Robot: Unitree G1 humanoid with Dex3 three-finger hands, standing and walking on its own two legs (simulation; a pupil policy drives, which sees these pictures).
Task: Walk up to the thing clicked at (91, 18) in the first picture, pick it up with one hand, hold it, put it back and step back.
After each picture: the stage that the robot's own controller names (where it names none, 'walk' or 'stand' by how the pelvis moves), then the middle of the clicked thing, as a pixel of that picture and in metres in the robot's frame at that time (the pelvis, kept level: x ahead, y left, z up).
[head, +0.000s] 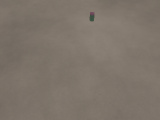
stand; (92, 16) +1.98 -0.12 -0.72
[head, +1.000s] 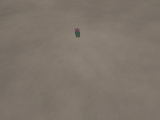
walk; (77, 33) +1.84 +0.19 -0.69
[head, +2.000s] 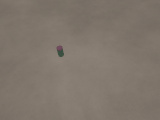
walk; (60, 51) +1.24 +0.36 -0.71
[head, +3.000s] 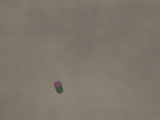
walk; (58, 87) +0.80 +0.31 -0.72
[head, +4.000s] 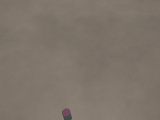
walk; (67, 115) +0.53 +0.21 -0.71
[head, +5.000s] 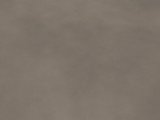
stand; out of the picture +0.38 +0.18 -0.71
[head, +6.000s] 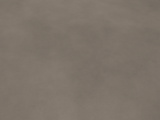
stand; out of the picture +0.36 +0.18 -0.72
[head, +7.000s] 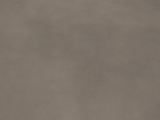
stand; out of the picture +0.36 +0.17 -0.73
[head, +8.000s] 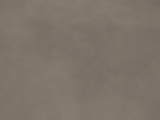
stand; out of the picture +0.36 +0.18 -0.73
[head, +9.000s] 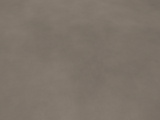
stand; out of the picture +0.36 +0.19 -0.73
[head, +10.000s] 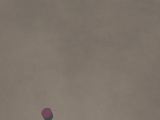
go down; (47, 114) +0.38 +0.20 -0.65
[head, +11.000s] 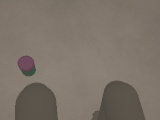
go down; (27, 66) +0.43 +0.23 -0.30
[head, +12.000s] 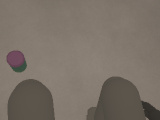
close in; (17, 62) +0.43 +0.24 -0.28
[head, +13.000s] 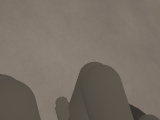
close; out of the picture +0.42 +0.27 -0.22
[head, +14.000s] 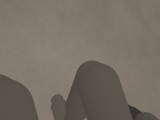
close; out of the picture +0.41 +0.28 -0.22
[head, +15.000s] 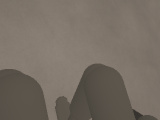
lift; out of the picture +0.38 +0.25 -0.22
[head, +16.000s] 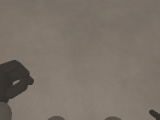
lift; out of the picture +0.24 +0.12 -0.55
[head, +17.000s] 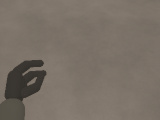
close; out of the picture +0.19 +0.11 -0.70
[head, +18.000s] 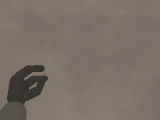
stand; out of the picture +0.19 +0.11 -0.71
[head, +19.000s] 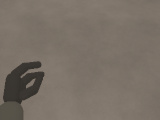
hold; out of the picture +0.19 +0.11 -0.71
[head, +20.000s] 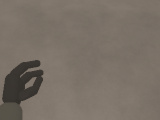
stand; out of the picture +0.19 +0.11 -0.69
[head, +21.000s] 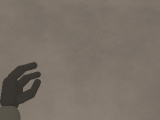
stand; out of the picture +0.20 +0.11 -0.68
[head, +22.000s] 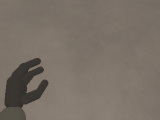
stand; out of the picture +0.21 +0.11 -0.62
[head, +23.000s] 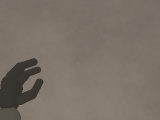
stand; out of the picture +0.22 +0.11 -0.59
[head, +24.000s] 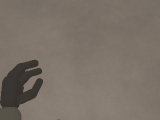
stand; out of the picture +0.22 +0.12 -0.59
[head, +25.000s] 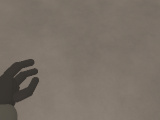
stand; out of the picture +0.21 +0.11 -0.66
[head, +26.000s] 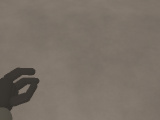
hold; out of the picture +0.19 +0.12 -0.70
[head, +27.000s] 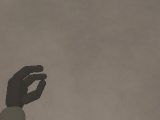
stand; out of the picture +0.21 +0.11 -0.64
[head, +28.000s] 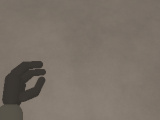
close; out of the picture +0.22 +0.11 -0.60
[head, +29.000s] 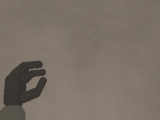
stand; out of the picture +0.22 +0.11 -0.61
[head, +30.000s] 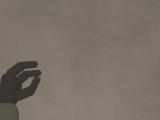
close; out of the picture +0.20 +0.11 -0.63
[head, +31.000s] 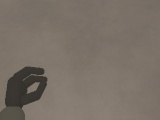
stand; out of the picture +0.21 +0.12 -0.63
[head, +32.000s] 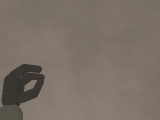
close; out of the picture +0.21 +0.11 -0.62
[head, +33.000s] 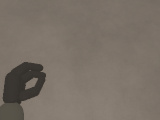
close; out of the picture +0.21 +0.11 -0.62
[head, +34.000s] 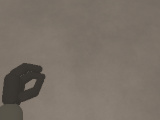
close; out of the picture +0.21 +0.11 -0.62
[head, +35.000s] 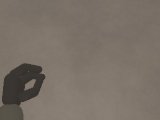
close; out of the picture +0.21 +0.12 -0.62
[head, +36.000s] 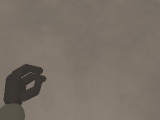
close; out of the picture +0.21 +0.11 -0.65
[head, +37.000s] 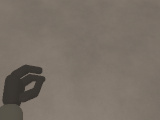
hold; out of the picture +0.20 +0.11 -0.66
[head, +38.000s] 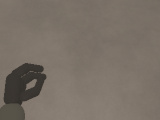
close; out of the picture +0.21 +0.12 -0.64
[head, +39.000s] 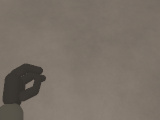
close; out of the picture +0.20 +0.11 -0.64
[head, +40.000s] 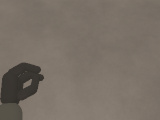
close; out of the picture +0.20 +0.12 -0.66
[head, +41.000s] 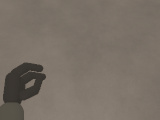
close; out of the picture +0.20 +0.12 -0.66
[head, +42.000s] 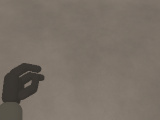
close; out of the picture +0.20 +0.11 -0.67
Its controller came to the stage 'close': yes
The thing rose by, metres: 0.24
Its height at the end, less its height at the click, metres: -0.02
